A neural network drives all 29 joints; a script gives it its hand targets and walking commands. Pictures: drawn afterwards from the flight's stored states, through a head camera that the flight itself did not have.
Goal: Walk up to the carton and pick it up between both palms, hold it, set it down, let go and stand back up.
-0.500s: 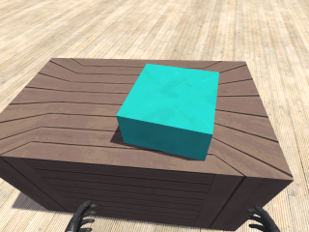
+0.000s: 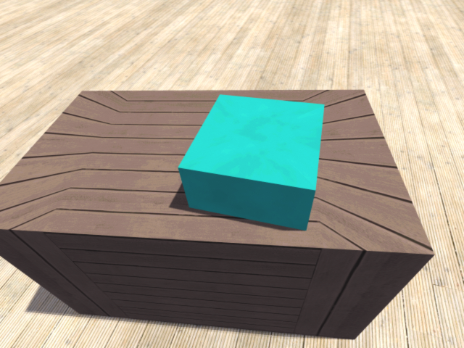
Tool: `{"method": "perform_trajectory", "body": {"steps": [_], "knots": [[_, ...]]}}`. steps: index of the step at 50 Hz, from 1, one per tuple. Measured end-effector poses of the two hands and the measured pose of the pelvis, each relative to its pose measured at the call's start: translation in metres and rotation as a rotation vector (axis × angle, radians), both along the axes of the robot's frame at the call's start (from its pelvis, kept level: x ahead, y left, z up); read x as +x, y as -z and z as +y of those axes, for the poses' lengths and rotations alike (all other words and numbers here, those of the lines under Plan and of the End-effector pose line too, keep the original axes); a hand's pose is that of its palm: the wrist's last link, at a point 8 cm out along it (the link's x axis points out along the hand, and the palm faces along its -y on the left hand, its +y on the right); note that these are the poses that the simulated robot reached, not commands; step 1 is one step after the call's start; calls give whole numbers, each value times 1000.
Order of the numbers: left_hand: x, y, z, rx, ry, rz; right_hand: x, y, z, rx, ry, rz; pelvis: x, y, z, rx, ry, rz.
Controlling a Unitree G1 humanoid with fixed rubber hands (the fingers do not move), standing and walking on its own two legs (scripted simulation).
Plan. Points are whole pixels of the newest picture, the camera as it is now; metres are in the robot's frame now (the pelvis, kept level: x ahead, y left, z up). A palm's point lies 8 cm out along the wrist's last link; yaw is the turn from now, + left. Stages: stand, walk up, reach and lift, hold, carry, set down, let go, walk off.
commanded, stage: stand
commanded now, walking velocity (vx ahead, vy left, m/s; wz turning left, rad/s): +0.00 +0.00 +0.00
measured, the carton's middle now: (258, 154) +0.58 -0.01 -0.03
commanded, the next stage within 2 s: none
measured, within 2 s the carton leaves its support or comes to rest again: neither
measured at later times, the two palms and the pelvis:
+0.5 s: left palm out of the picture +0.03 +0.28 -0.11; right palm out of the picture +0.03 -0.31 -0.13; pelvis -0.02 -0.01 +0.00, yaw +0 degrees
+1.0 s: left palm out of the picture +0.07 +0.27 -0.11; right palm out of the picture +0.05 -0.32 -0.12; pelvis +0.00 -0.02 +0.00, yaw -1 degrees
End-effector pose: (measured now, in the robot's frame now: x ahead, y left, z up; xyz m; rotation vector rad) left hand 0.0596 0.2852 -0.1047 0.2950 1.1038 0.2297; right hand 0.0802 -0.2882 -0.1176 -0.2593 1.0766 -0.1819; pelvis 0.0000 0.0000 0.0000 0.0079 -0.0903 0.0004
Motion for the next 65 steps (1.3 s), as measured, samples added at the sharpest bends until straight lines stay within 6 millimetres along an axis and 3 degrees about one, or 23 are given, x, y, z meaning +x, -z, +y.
{"method": "perform_trajectory", "body": {"steps": [11,21,32,46,65], "knots": [[-25,4,1,7,-17,50,-31,5,-9,-4,32,55,-14,1,-4,4,3,-1],[-36,4,-1,17,-23,80,-44,8,-18,-6,48,83,-19,1,-10,5,6,9],[-20,3,-9,13,-10,65,-47,8,-25,-12,60,100,-14,0,-16,3,8,19],[7,2,-18,5,5,42,-35,5,-31,-24,61,100,-3,-1,-22,-1,10,24],[20,3,-22,5,-9,64,-19,5,-37,-35,61,117,13,-2,-27,-5,9,31]]}}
